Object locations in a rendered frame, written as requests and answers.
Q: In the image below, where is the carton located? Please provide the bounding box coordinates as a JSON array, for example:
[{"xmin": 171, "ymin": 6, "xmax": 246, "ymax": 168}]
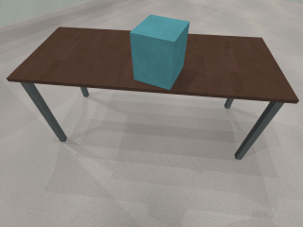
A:
[{"xmin": 130, "ymin": 14, "xmax": 190, "ymax": 90}]

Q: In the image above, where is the table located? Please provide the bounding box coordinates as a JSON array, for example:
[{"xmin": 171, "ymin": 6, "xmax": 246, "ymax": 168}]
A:
[{"xmin": 7, "ymin": 26, "xmax": 299, "ymax": 160}]

